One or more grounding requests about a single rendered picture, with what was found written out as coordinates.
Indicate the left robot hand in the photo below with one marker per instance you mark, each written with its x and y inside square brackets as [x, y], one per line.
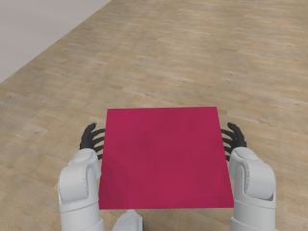
[88, 142]

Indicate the carton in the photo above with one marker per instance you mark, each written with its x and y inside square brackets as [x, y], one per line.
[164, 158]

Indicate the robot left forearm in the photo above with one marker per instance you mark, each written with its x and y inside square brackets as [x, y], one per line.
[78, 193]

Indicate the robot right forearm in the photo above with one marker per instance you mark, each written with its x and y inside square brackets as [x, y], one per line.
[254, 192]

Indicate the right robot hand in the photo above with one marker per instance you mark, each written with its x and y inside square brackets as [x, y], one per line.
[237, 139]

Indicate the left robot shin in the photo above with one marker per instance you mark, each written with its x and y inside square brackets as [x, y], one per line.
[131, 211]

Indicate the robot left thigh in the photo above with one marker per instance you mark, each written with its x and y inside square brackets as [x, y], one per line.
[128, 222]

